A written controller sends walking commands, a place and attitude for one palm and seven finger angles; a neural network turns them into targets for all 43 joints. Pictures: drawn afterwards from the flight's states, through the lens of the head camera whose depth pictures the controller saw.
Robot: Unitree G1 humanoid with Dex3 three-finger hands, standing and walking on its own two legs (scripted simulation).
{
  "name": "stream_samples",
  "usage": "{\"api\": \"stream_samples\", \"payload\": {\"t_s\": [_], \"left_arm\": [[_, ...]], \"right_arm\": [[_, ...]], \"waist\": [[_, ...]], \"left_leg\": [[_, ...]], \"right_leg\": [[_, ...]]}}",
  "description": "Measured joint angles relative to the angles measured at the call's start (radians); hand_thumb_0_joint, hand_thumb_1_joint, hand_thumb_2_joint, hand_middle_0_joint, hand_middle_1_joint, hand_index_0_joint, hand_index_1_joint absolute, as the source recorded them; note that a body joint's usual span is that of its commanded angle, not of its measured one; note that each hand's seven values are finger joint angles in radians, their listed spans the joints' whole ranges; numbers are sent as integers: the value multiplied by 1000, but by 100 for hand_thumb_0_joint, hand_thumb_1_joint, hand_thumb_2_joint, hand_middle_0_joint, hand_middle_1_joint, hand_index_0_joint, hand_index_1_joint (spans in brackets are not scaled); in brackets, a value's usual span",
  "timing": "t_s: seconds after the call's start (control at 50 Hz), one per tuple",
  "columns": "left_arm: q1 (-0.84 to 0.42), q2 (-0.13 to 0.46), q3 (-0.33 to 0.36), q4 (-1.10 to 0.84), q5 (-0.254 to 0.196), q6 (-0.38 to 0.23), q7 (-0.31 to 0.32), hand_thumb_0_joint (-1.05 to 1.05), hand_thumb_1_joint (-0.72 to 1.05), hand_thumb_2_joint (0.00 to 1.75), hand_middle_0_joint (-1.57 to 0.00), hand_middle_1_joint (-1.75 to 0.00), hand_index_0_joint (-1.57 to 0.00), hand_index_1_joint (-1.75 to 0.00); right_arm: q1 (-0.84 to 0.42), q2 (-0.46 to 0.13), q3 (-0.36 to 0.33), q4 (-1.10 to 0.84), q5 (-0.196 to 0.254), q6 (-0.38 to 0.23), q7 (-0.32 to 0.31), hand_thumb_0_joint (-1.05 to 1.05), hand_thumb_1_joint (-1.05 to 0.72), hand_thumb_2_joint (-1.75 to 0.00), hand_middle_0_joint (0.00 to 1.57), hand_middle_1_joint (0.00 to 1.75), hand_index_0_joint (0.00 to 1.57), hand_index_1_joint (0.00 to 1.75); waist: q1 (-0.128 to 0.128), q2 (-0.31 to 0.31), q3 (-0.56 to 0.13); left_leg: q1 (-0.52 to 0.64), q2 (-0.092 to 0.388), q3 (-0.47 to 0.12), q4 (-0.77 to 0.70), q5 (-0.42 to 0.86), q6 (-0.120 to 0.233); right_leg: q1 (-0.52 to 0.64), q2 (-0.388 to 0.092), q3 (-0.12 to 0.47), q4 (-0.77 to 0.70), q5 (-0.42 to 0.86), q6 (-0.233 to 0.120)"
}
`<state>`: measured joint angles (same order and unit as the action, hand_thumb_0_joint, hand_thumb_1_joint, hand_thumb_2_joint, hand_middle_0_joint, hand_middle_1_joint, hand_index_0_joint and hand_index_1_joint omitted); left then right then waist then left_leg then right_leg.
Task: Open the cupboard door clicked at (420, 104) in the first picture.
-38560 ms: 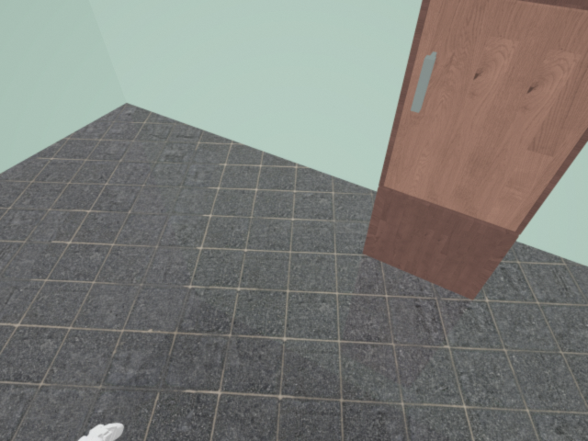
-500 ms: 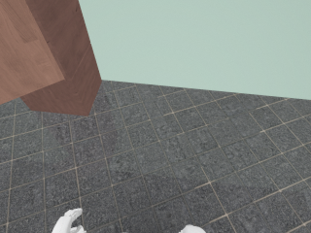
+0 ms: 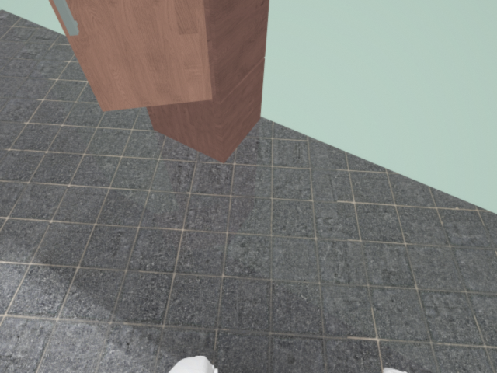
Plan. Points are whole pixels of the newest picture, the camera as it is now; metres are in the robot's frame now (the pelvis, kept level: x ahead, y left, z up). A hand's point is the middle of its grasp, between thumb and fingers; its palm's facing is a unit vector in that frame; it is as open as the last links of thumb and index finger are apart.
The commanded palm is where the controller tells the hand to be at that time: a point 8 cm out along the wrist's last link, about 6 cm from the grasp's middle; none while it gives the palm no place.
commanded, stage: turn to face it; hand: left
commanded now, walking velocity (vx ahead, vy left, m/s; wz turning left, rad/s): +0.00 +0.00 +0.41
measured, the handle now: (63, 4) +0.95 +0.58 +0.06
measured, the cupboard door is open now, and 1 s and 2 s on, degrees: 42 42 42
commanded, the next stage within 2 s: take the last steps up to it in 0.52 s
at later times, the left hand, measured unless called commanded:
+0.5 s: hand out of the picture +0.08 +0.21 -0.15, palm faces +0.15 -0.96 -0.22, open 7.4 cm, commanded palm none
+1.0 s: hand out of the picture -0.08 +0.19 -0.16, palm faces +0.41 -0.89 -0.20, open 7.3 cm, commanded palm none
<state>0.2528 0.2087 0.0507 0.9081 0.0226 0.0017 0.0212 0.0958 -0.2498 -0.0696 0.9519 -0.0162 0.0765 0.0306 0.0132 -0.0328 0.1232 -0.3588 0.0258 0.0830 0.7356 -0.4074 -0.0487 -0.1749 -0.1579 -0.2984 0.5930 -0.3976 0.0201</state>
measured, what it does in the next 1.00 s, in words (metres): steps on the spot, turning left: left foot, then right foot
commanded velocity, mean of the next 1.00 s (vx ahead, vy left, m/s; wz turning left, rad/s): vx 0.12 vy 0.05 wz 0.22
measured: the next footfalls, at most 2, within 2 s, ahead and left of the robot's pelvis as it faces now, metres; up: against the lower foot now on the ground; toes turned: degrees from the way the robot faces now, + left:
left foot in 0.04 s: +0.05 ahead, +0.11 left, +0.00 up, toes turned +6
right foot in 0.54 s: +0.05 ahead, -0.11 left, +0.00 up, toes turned +6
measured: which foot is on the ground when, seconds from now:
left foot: up 0.00-0.02, down 0.04-0.56, up 0.58-1.00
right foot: down 0.00-0.04, up 0.06-0.52, down 0.54-1.00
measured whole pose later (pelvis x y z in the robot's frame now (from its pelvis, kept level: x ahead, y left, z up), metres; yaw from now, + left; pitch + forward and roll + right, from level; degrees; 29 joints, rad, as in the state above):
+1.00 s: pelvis +0.03 +0.04 +0.01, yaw +19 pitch +0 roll +1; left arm 0.39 0.17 0.05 1.08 0.03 -0.04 0.00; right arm 0.15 -0.22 -0.06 1.02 -0.03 0.04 0.04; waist 0.06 -0.03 0.05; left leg -0.39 0.05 0.07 0.71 -0.34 -0.04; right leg -0.07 -0.15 -0.20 0.42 -0.32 0.06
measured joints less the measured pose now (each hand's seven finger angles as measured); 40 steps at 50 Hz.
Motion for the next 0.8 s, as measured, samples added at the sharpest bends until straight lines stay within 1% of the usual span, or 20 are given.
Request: {"api": "stream_samples", "payload": {"t_s": [0.02,0.04,0.06,0.08,0.1,0.14,0.16,0.22,0.28,0.36,0.46,0.5,0.52,0.54,0.56,0.6,0.64,0.7,0.74,0.8], "left_arm": [[11,10,4,6,-3,2,-2,0,91,90,-21,-30,-20,-30],[19,20,8,13,-7,7,-5,0,91,90,-21,-30,-20,-30],[17,33,12,24,-11,17,-6,0,91,90,-21,-30,-20,-30],[12,43,14,33,-12,33,-4,0,91,90,-20,-30,-20,-30],[5,50,16,41,-12,47,0,0,91,90,-20,-30,-20,-30],[-12,55,20,52,-10,64,2,1,91,90,-20,-30,-20,-30],[-21,56,22,52,-9,65,-1,1,91,90,-20,-30,-20,-30],[-46,54,22,39,-7,56,-9,1,91,90,-20,-30,-20,-30],[-64,48,19,26,-6,47,-11,1,91,90,-20,-30,-20,-30],[-84,33,11,22,-8,46,-9,0,91,90,-20,-30,-20,-30],[-106,4,-1,21,-13,44,-8,0,91,90,-20,-30,-20,-30],[-110,-9,-6,20,-16,36,-8,0,91,90,-20,-30,-20,-30],[-110,-14,-8,19,-17,29,-7,0,91,90,-20,-30,-20,-30],[-106,-17,-11,18,-17,20,-6,0,91,90,-20,-30,-20,-30],[-106,-30,-12,24,-13,10,-3,0,91,90,-20,-30,-20,-30],[-98,-50,-25,30,-9,1,-1,0,91,90,-20,-30,-20,-30],[-84,-63,-32,35,-9,-6,1,0,91,90,-20,-30,-20,-30],[-62,-68,-23,43,-14,-14,8,0,92,90,-20,-30,-20,-30],[-45,-61,-18,50,-13,-23,6,0,93,90,-21,-30,-20,-30],[-13,-54,-12,65,-9,-36,0,0,93,90,-21,-30,-20,-30]], "right_arm": [[-8,1,3,-11,-1,-9,1,1,-91,-90,20,30,19,30],[-17,2,4,-21,-3,-21,2,1,-91,-90,20,30,19,30],[-27,9,5,-30,-5,-33,0,1,-91,-90,20,30,19,30],[-32,14,10,-38,-5,-42,-2,1,-91,-90,20,30,19,30],[-34,19,15,-44,-4,-48,-6,1,-91,-90,20,30,19,30],[-26,26,23,-52,-6,-53,-18,1,-91,-90,20,30,19,30],[-20,29,26,-53,-8,-54,-24,1,-91,-90,20,30,20,30],[-3,39,35,-42,-7,-57,-33,1,-91,-90,20,30,20,30],[20,53,42,-28,-5,-60,-35,1,-90,-90,20,30,20,30],[58,72,46,-8,-8,-60,-34,1,-90,-90,20,30,20,30],[100,74,38,18,-13,-50,-36,1,-91,-90,21,30,20,30],[114,69,33,30,-12,-45,-37,1,-91,-90,21,30,20,30],[122,66,30,36,-10,-43,-37,1,-91,-90,21,30,20,30],[132,65,28,41,-7,-41,-36,1,-91,-90,21,30,20,30],[134,55,23,50,-2,-39,-35,1,-91,-90,21,30,20,30],[136,41,13,62,1,-25,-33,1,-91,-90,20,30,20,30],[136,33,6,75,-2,-13,-32,1,-91,-90,20,30,20,30],[136,29,0,89,-3,-7,-26,1,-91,-90,20,30,20,30],[139,29,-1,97,-6,-8,-20,1,-91,-90,20,30,19,30],[140,28,-4,105,-11,-9,-11,1,-91,-90,20,30,19,30]], "waist": [[3,-7,-3],[4,-16,-5],[7,-30,-1],[11,-35,1],[14,-36,-1],[13,-27,-10],[13,-22,-14],[16,-10,-22],[16,-3,-31],[2,7,-40],[-24,26,-46],[-32,34,-48],[-34,36,-51],[-34,32,-57],[-33,50,-56],[-42,74,-50],[-45,77,-48],[-41,70,-46],[-36,64,-52],[-21,54,-62]], "left_leg": [[32,-8,12,-74,52,9],[48,-19,18,-115,109,55],[39,-31,19,-97,108,87],[33,-36,16,-81,91,103],[36,-37,11,-81,79,109],[50,-39,-6,-115,84,109],[59,-40,-15,-141,99,105],[89,-47,-35,-217,144,112],[110,-52,-50,-268,172,114],[119,-57,-72,-293,187,110],[104,-62,-95,-272,181,95],[90,-66,-102,-249,171,85],[81,-70,-106,-233,164,79],[67,-78,-106,-209,153,71],[53,-70,-114,-174,138,63],[7,-71,-124,-23,-4,46],[-42,-70,-114,151,-55,29],[-85,-47,-102,312,-17,8],[-98,-28,-98,349,20,-1],[-103,0,-87,340,57,-9]], "right_leg": [[-11,-13,-7,35,-19,10],[-35,-30,-4,93,-38,19],[-74,-37,35,185,-88,32],[-119,-22,91,284,-140,38],[-159,-3,138,369,-166,41],[-225,26,198,485,-145,49],[-251,34,219,519,-114,52],[-305,45,263,553,-24,61],[-323,49,284,529,26,69],[-298,62,288,435,26,72],[-207,95,272,231,-11,59],[-153,112,263,120,24,50],[-117,117,257,47,71,46],[-79,117,253,-29,97,23],[-68,127,245,-44,78,-11],[-58,130,223,-34,60,-40],[-38,121,206,-51,66,-45],[-4,113,184,-95,87,-44],[15,107,166,-121,96,-43],[41,93,140,-153,103,-36]]}}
